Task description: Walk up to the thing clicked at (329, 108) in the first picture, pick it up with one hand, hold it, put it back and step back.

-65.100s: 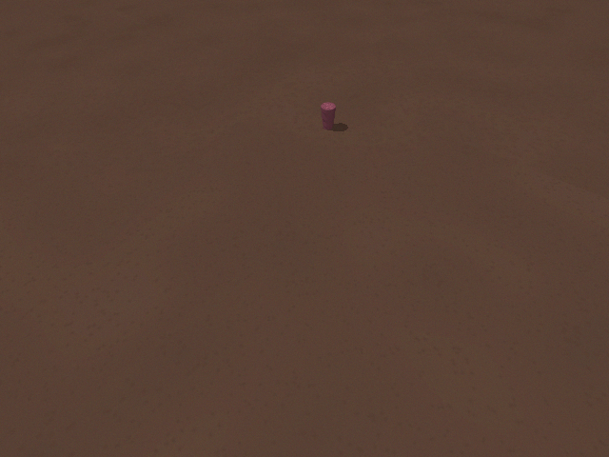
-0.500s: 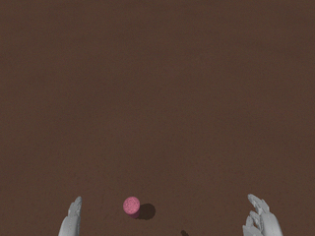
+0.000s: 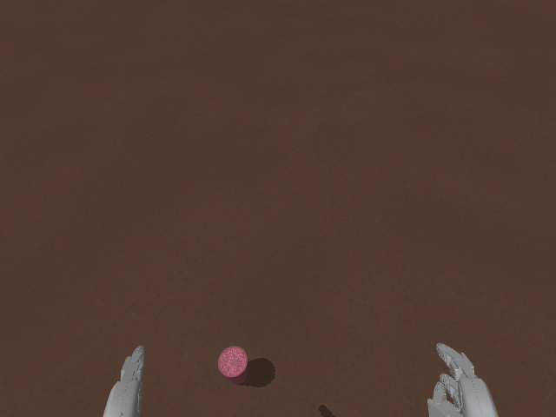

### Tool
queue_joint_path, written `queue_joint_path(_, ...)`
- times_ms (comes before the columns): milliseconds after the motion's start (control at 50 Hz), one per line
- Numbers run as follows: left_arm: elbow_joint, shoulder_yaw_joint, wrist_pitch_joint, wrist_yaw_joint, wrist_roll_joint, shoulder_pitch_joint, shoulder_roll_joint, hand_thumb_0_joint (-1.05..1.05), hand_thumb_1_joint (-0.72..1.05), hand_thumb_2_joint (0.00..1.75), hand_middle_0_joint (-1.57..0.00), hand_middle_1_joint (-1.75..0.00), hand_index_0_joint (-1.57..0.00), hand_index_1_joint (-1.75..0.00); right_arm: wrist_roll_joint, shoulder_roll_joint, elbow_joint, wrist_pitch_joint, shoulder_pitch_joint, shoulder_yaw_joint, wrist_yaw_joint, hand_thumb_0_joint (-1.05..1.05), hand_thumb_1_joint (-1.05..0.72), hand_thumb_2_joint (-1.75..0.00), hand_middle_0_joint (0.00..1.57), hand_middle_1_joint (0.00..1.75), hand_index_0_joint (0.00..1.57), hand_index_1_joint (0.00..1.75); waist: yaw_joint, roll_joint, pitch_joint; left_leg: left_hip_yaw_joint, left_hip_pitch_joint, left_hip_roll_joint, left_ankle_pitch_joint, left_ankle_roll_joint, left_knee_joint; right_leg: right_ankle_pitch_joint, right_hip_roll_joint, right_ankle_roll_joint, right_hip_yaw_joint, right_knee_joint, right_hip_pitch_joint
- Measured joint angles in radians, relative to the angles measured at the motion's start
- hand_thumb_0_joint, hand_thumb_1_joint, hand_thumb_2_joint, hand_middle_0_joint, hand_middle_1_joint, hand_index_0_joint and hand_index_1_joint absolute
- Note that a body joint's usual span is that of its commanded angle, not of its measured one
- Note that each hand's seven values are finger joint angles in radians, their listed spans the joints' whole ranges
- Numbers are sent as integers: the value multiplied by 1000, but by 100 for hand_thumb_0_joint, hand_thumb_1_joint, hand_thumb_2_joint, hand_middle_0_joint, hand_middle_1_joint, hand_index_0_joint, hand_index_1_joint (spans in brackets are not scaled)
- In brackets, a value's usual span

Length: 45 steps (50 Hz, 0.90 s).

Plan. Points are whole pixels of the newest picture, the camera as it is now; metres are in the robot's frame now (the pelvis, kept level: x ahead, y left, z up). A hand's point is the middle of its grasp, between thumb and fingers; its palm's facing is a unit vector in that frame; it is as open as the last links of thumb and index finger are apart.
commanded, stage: home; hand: left
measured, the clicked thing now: (235, 368) +0.39 +0.17 -0.65
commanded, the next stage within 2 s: stand in 0.26 s
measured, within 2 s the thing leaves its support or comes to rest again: neither
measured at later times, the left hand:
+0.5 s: hand (165, 408) +0.17 +0.19 -0.06, palm faces +0.11 -0.96 -0.27, open 16.7 cm
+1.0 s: hand out of the picture +0.11 +0.25 -0.10, palm faces +0.02 -0.94 -0.35, open 7.6 cm
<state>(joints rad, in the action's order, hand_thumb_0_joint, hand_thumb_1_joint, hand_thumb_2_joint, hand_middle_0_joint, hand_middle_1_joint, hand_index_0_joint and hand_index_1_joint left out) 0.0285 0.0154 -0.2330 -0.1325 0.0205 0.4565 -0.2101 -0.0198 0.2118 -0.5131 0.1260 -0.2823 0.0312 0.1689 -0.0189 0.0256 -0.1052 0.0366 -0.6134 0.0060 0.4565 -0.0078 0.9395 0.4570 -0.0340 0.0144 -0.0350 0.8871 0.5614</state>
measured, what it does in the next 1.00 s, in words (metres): stands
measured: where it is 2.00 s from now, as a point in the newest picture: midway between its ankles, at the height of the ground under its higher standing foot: outside the picture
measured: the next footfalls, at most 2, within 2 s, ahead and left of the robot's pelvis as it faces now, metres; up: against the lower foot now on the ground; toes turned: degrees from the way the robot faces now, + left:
none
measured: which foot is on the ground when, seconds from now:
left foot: down 0.00-1.00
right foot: down 0.00-1.00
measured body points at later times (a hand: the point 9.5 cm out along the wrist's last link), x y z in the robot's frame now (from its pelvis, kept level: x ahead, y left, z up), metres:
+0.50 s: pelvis +0.01 +0.00 +0.00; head +0.03 +0.01 +0.45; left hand +0.16 +0.24 -0.04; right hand +0.17 -0.24 -0.07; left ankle +0.01 +0.11 -0.69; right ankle +0.00 -0.11 -0.69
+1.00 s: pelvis +0.00 +0.01 +0.03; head +0.00 +0.01 +0.48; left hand +0.10 +0.29 -0.08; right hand +0.11 -0.27 -0.08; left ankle +0.01 +0.11 -0.69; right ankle +0.00 -0.11 -0.69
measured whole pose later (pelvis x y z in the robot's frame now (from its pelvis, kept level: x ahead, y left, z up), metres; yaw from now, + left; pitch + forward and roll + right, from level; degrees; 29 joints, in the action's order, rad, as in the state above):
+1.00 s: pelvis +0.00 +0.01 +0.03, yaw +1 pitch +0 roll +0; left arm 0.75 -0.02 0.00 -0.03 -0.04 0.24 -0.32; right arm 0.05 0.30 -0.87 0.02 -0.19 -0.03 0.01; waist 0.01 -0.01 0.01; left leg 0.01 -0.34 -0.04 0.34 -0.03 0.68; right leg 0.36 0.01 0.00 -0.01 0.68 0.31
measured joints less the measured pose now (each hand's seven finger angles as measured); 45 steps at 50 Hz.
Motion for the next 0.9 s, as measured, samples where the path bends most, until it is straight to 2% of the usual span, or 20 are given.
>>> queue_joint_path(400, -2, -2, 0, 0, 1, 0, 0, -1, -56, 5, -6, -5, -6, -6, 1, -1, 2, -1, 2, -2, -3, 1, -90, -90, 21, 30, 21, 30, 2, 0, 2, -3, 4, -3, 4, -6, -4, 1, 3, -6, 3, -10, -7)
queue_joint_path(480, -4, -3, 1, -2, 0, 4, -2, -1, -49, 11, -10, -11, -10, -11, 2, -3, 0, -3, 0, -2, -4, 1, -90, -90, 21, 30, 21, 30, 3, -2, -1, -3, 5, -3, 7, -6, -3, 3, 3, -6, 3, -10, -8)
queue_joint_path(580, 2, 1, -3, -3, -1, 2, 1, -1, -27, 34, -16, -21, -16, -21, 2, -2, -2, -4, 0, -3, -3, 1, -90, -90, 21, 30, 21, 30, 2, 1, -3, -3, 8, -4, 9, -7, -2, 5, 4, -7, 3, -9, -12)
queue_joint_path(700, 4, -1, -3, -3, -1, -7, -1, -1, 13, 66, -19, -27, -19, -27, 3, -3, 0, -5, 1, -2, -3, 1, -90, -90, 21, 30, 21, 30, 1, -1, -1, -3, 11, -3, 7, -7, -4, 3, 3, -7, 3, -11, -14)
queue_joint_path(740, 125, 4, 71, 26, -49, -72, -16, -1, 28, 73, -20, -28, -20, -28, 57, 5, -63, -13, 32, -10, -33, 1, -90, -90, 21, 30, 20, 30, 11, -14, 40, -8, 55, -13, -5, -10, -28, 0, 13, -5, 7, -20, -52)
queue_joint_path(780, 282, 3, 128, 59, -76, -149, -39, -1, 43, 78, -20, -29, -20, -29, 89, 23, -151, -52, 71, -8, -75, 1, -90, -90, 21, 30, 20, 30, 26, -32, 65, -17, 99, -24, -26, -15, -67, -10, 25, -4, 16, -38, -86)
queue_joint_path(820, 401, -5, 164, 82, -79, -194, -59, 0, 55, 82, -21, -29, -20, -29, 93, 37, -212, -80, 93, -13, -108, 1, -90, -90, 21, 30, 21, 30, 34, -43, 83, -21, 136, -31, -46, -17, -106, -23, 32, -6, 21, -63, -116)
queue_joint_path(900, 568, -23, 206, 102, -65, -221, -88, 0, 73, 86, -21, -30, -21, -30, 77, 65, -283, -92, 97, -41, -144, 1, -90, -90, 21, 30, 21, 30, 36, -44, 106, -25, 201, -37, -81, -18, -177, -54, 39, -11, 25, -125, -177)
